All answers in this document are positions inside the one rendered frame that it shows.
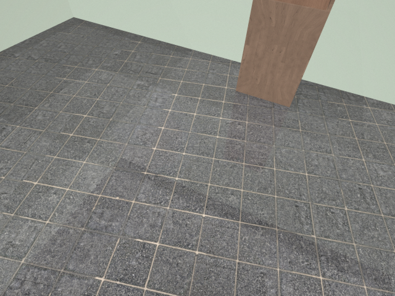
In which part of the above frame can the cabinet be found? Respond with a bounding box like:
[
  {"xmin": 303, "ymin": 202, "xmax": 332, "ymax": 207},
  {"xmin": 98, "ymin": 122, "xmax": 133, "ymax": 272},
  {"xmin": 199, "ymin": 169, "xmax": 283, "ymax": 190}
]
[{"xmin": 236, "ymin": 0, "xmax": 335, "ymax": 107}]

